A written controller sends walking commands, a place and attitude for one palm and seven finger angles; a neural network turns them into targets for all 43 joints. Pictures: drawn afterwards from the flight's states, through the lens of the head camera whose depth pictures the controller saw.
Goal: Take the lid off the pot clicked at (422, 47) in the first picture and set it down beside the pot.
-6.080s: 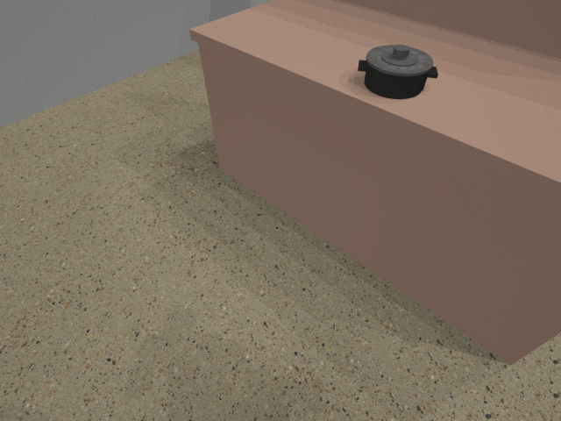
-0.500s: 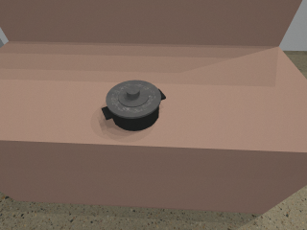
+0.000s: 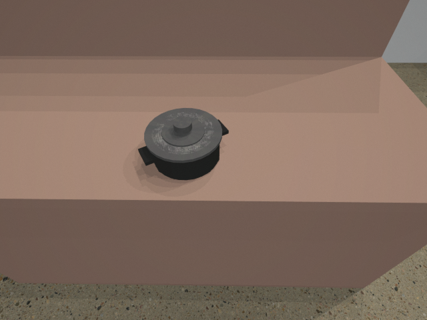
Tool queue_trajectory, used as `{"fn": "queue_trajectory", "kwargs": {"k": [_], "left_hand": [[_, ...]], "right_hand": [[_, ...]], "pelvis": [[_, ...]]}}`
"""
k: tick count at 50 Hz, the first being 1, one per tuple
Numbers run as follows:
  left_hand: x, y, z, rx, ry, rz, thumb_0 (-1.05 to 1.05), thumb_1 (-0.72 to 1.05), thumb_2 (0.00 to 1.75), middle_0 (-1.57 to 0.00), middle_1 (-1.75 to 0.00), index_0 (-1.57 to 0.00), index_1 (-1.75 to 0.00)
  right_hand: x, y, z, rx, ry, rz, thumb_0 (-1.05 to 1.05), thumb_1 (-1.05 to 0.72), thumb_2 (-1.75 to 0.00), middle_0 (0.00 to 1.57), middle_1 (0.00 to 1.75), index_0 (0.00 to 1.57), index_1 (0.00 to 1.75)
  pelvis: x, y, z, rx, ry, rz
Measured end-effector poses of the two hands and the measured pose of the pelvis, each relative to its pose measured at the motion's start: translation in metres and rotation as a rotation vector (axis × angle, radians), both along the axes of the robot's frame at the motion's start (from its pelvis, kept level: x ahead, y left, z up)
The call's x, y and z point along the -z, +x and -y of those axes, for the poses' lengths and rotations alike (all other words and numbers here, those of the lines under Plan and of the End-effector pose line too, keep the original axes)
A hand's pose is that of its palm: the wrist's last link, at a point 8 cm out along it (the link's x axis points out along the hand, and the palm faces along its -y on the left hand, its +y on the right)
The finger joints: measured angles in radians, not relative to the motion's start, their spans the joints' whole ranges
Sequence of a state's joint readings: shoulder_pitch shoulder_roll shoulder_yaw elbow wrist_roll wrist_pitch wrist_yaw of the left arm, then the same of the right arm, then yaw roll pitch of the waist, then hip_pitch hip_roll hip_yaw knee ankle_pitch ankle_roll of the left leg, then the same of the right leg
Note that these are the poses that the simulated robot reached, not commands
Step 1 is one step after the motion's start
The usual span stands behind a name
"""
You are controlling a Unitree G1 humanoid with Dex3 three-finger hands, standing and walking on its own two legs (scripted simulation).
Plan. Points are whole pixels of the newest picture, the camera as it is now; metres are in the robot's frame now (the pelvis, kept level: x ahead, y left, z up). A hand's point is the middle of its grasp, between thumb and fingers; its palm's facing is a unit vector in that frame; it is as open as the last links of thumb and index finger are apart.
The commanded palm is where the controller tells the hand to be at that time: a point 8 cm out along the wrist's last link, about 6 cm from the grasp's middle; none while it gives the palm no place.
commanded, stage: look again from close up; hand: left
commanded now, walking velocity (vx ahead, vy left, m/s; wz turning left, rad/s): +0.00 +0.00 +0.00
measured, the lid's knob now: (182, 125) +0.52 +0.10 +0.08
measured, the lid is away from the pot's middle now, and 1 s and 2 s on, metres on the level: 0.00 0.00 0.00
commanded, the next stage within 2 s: lift the closed hand beside the body in 0.28 s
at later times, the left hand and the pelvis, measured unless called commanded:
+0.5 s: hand out of the picture +0.11 +0.19 -0.11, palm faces +0.17 -0.94 -0.29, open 7.1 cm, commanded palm +0.10 +0.23 -0.05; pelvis +0.01 +0.00 +0.00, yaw +1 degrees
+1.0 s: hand out of the picture +0.12 +0.21 +0.00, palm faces +0.30 -0.90 -0.32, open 3.1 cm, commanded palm +0.08 +0.25 +0.03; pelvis +0.01 -0.02 +0.00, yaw +3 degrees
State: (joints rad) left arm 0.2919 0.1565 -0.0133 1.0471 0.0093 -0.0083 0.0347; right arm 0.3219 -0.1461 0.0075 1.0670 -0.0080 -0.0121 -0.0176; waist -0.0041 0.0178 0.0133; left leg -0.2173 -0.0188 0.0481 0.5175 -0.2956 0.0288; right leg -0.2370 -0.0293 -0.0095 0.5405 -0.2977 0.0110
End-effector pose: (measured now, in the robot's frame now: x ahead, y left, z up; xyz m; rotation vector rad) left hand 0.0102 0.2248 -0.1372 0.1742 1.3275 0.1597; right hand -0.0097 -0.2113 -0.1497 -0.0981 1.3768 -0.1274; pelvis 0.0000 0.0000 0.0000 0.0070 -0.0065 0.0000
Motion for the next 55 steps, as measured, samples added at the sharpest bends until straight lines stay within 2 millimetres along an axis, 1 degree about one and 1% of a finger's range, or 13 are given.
{"fn": "queue_trajectory", "kwargs": {"k": [7, 20, 21, 22, 25, 28, 31, 34, 39, 42, 45, 50, 55], "left_hand": [[0.001, 0.005, 0.002, 0.000, -0.008, -0.010, 0.01, 0.91, 0.89, -0.20, -0.30, -0.20, -0.30], [0.004, 0.003, 0.009, -0.005, -0.022, -0.045, 0.01, 0.91, 0.89, -0.20, -0.30, -0.20, -0.30], [0.000, 0.009, 0.007, -0.025, -0.009, -0.008, 0.01, 0.92, 0.89, -0.20, -0.30, -0.20, -0.30], [-0.011, 0.024, 0.001, -0.053, 0.018, 0.092, 0.02, 0.93, 0.89, -0.21, -0.31, -0.21, -0.30], [-0.059, 0.076, -0.011, -0.046, 0.112, 0.410, 0.03, 0.94, 0.89, -0.24, -0.34, -0.24, -0.34], [-0.087, 0.107, -0.010, -0.010, 0.147, 0.573, 0.02, 0.93, 0.89, -0.31, -0.42, -0.31, -0.41], [-0.102, 0.114, -0.002, 0.017, 0.118, 0.654, 0.01, 0.93, 0.89, -0.40, -0.52, -0.40, -0.52], [-0.117, 0.108, 0.000, 0.025, 0.106, 0.730, 0.01, 0.92, 0.89, -0.51, -0.64, -0.51, -0.64], [-0.129, 0.089, -0.008, -0.019, 0.139, 0.776, 0.01, 0.90, 0.89, -0.71, -0.86, -0.71, -0.86], [-0.136, 0.081, -0.013, -0.042, 0.167, 0.790, 0.01, 0.90, 0.89, -0.84, -1.00, -0.84, -1.00], [-0.144, 0.078, -0.018, -0.055, 0.196, 0.806, 0.01, 0.90, 0.89, -0.97, -1.14, -0.97, -1.14], [-0.160, 0.080, -0.026, -0.046, 0.240, 0.834, 0.02, 0.90, 0.89, -1.15, -1.33, -1.15, -1.33], [-0.177, 0.086, -0.033, -0.009, 0.287, 0.865, 0.02, 0.90, 0.89, -1.24, -1.43, -1.24, -1.43]], "right_hand": [[-0.003, 0.011, 0.006, -0.003, -0.021, 0.003, 0.02, -0.92, -0.90, 0.20, 0.30, 0.20, 0.30], [-0.008, 0.034, 0.018, -0.016, -0.050, 0.017, 0.01, -0.92, -0.90, 0.19, 0.30, 0.20, 0.30], [-0.010, 0.038, 0.020, -0.016, -0.051, 0.048, 0.02, -0.92, -0.90, 0.20, 0.30, 0.20, 0.30], [-0.014, 0.046, 0.022, -0.025, -0.058, 0.106, 0.02, -0.93, -0.90, 0.20, 0.30, 0.20, 0.30], [-0.026, 0.080, 0.027, -0.062, -0.071, 0.308, 0.02, -0.92, -0.90, 0.20, 0.30, 0.20, 0.30], [-0.038, 0.123, 0.031, -0.074, -0.061, 0.483, 0.02, -0.92, -0.90, 0.20, 0.30, 0.20, 0.30], [-0.062, 0.167, 0.032, -0.071, -0.059, 0.651, 0.02, -0.92, -0.90, 0.20, 0.30, 0.20, 0.30], [-0.092, 0.202, 0.030, -0.100, -0.073, 0.802, 0.02, -0.91, -0.90, 0.20, 0.30, 0.20, 0.30], [-0.122, 0.237, 0.022, -0.181, -0.090, 0.925, 0.01, -0.91, -0.90, 0.19, 0.30, 0.20, 0.30], [-0.124, 0.244, 0.016, -0.220, -0.088, 0.932, 0.01, -0.91, -0.90, 0.19, 0.30, 0.20, 0.30], [-0.116, 0.241, 0.010, -0.237, -0.076, 0.900, 0.01, -0.91, -0.90, 0.20, 0.30, 0.20, 0.30], [-0.093, 0.222, 0.001, -0.223, -0.045, 0.804, 0.01, -0.90, -0.90, 0.20, 0.30, 0.20, 0.30], [-0.073, 0.200, -0.002, -0.184, -0.023, 0.718, 0.02, -0.90, -0.90, 0.20, 0.30, 0.20, 0.30]], "pelvis": [[-0.001, 0.005, 0.001, 0.003, 0.001, -0.001], [-0.002, 0.013, 0.004, 0.003, -0.007, -0.004], [-0.002, 0.012, 0.004, 0.003, -0.008, -0.002], [-0.002, 0.012, 0.005, -0.001, -0.006, 0.001], [-0.003, 0.013, 0.004, -0.026, -0.004, 0.013], [-0.003, 0.010, 0.003, -0.034, -0.003, 0.004], [-0.002, 0.006, 0.006, -0.022, 0.000, 0.002], [-0.001, 0.003, 0.010, -0.021, -0.004, 0.006], [-0.001, 0.000, 0.015, -0.036, -0.011, 0.004], [0.000, 0.000, 0.016, -0.045, -0.014, 0.005], [0.000, 0.001, 0.017, -0.051, -0.016, 0.009], [-0.001, 0.005, 0.015, -0.050, -0.014, 0.018], [-0.002, 0.008, 0.013, -0.042, -0.012, 0.024]]}}
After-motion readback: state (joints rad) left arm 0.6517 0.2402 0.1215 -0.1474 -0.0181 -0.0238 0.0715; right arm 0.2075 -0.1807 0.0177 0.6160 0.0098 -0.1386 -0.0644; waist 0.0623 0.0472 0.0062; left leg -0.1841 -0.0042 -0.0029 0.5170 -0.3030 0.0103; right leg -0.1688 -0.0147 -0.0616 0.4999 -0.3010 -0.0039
